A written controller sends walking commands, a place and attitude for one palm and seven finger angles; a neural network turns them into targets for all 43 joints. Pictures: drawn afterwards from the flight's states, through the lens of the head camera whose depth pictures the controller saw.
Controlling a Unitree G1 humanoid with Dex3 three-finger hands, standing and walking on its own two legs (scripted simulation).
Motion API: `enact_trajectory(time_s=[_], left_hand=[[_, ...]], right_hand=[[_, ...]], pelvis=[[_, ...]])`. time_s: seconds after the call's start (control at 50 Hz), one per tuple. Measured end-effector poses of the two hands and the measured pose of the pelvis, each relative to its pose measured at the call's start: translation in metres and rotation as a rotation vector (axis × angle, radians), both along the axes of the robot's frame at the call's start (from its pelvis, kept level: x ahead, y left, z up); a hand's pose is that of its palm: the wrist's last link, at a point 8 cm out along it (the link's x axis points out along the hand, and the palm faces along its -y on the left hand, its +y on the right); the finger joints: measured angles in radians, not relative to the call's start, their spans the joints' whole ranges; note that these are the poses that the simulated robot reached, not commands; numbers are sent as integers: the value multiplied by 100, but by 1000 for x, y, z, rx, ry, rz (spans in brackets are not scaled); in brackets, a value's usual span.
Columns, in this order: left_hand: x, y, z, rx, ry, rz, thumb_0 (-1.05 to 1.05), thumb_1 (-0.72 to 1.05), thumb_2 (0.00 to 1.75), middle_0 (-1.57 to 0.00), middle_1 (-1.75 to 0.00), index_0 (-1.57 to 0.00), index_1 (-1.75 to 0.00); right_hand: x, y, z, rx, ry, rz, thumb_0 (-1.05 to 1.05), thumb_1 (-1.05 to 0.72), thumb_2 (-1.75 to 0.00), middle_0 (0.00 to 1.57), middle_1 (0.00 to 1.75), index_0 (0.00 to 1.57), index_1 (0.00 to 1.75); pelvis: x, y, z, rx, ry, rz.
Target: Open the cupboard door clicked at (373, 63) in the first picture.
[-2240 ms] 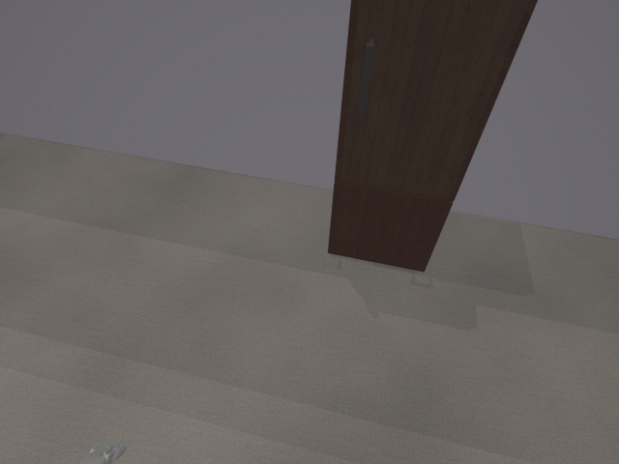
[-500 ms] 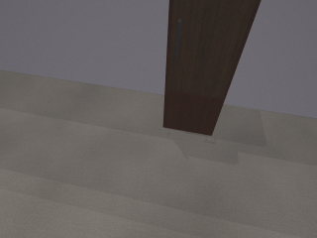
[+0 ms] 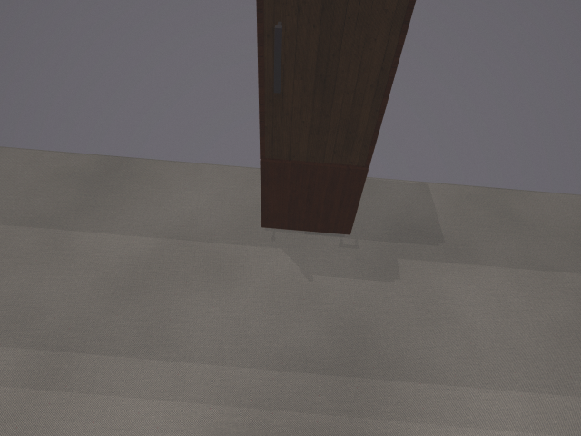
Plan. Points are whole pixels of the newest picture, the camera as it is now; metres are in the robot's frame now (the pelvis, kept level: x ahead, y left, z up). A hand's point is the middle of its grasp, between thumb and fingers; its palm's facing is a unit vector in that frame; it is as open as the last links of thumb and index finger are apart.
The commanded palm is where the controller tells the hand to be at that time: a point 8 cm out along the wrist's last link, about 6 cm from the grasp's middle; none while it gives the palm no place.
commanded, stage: take the last steps up to it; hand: left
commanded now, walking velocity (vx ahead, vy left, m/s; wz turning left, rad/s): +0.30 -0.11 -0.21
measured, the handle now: (278, 58) +1.04 +0.08 +0.04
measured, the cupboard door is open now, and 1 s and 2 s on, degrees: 0 0 0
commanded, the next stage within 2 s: come to a stop and stand still in 1.28 s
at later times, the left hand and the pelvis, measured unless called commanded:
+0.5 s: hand (251, 377) +0.25 +0.08 -0.17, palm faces -0.12 -0.98 -0.16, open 7.4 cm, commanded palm none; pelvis +0.14 -0.08 -0.01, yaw -5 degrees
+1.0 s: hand (235, 366) +0.27 +0.11 -0.18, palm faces +0.02 -1.00 -0.09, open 7.4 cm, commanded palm none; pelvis +0.32 -0.05 +0.00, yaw -3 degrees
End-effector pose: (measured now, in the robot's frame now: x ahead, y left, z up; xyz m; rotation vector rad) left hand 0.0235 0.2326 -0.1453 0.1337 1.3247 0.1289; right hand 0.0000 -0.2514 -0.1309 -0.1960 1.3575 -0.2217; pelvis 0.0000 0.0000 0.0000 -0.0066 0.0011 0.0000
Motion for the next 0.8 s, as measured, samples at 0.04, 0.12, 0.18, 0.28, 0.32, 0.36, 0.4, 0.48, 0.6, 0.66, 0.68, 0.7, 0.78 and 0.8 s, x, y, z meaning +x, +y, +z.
enact_trajectory(time_s=[0.04,0.12,0.18,0.28,0.32,0.36,0.4,0.48,0.6,0.66,0.68,0.7,0.78,0.8], left_hand=[[7,4,0,-8,16,-22,0,91,90,-20,-30,-20,-30],[37,11,8,-12,-4,-59,0,91,90,-20,-30,-20,-30],[65,9,11,-8,-32,-79,0,91,90,-20,-30,-20,-30],[117,-14,10,-11,-41,-140,0,91,90,-19,-30,-19,-30],[142,-31,8,-17,-45,-171,0,91,90,-19,-30,-19,-30],[168,-51,6,-21,-57,-200,0,91,90,-19,-30,-19,-30],[195,-71,1,-22,-85,-220,0,91,90,-19,-30,-19,-30],[225,-101,-2,-21,-163,-184,0,91,90,-19,-30,-19,-30],[226,-96,15,35,-156,-74,-3,95,90,-20,-30,-20,-30],[217,-94,14,39,-93,-57,-3,95,90,-20,-30,-20,-30],[214,-94,13,34,-69,-50,-2,94,90,-20,-30,-20,-30],[210,-95,11,26,-44,-41,-2,94,90,-20,-30,-20,-30],[196,-96,-2,-19,49,7,-1,93,90,-20,-30,-20,-30],[194,-96,-6,-32,72,21,-1,92,90,-20,-30,-20,-30]], right_hand=[[-12,3,5,-16,-9,-39,1,-90,-90,20,30,20,30],[-35,9,17,-24,38,-104,1,-90,-90,20,30,20,30],[-46,14,22,-15,89,-134,1,-90,-90,20,30,20,30],[-54,22,20,32,166,-196,1,-90,-90,20,30,20,30],[-54,23,16,61,200,-223,1,-90,-90,20,30,20,30],[-52,22,10,93,236,-251,1,-90,-90,20,30,20,30],[-47,17,1,125,273,-272,1,-90,-90,20,30,20,30],[-13,-6,-14,164,307,-251,1,-90,-90,20,30,20,30],[116,-55,-10,104,87,-139,1,-90,-90,20,30,20,30],[186,-70,-3,75,-47,-93,1,-91,-90,20,30,20,30],[207,-74,-1,62,-82,-81,1,-91,-90,20,30,20,30],[227,-77,2,53,-114,-66,1,-92,-90,20,30,20,30],[299,-75,13,32,-198,8,1,-92,-90,19,30,19,30],[315,-72,15,27,-210,26,1,-92,-90,19,30,19,30]], pelvis=[[6,4,2,-12,-1,-21],[23,2,11,-21,1,-48],[37,-3,14,-22,4,-68],[63,-19,12,-11,8,-102],[76,-29,9,-6,9,-112],[90,-40,5,0,12,-122],[106,-55,-3,4,13,-124],[133,-77,-12,-3,-4,-101],[172,-92,4,-10,-12,-72],[192,-93,8,-19,-8,-65],[199,-92,8,-23,-8,-64],[206,-91,8,-27,-8,-62],[237,-85,5,-42,-11,-52],[245,-82,3,-46,-13,-49]])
